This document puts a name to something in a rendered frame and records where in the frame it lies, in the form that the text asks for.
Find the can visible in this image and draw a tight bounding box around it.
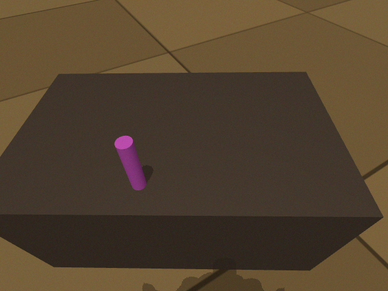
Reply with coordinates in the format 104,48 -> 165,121
115,136 -> 146,190

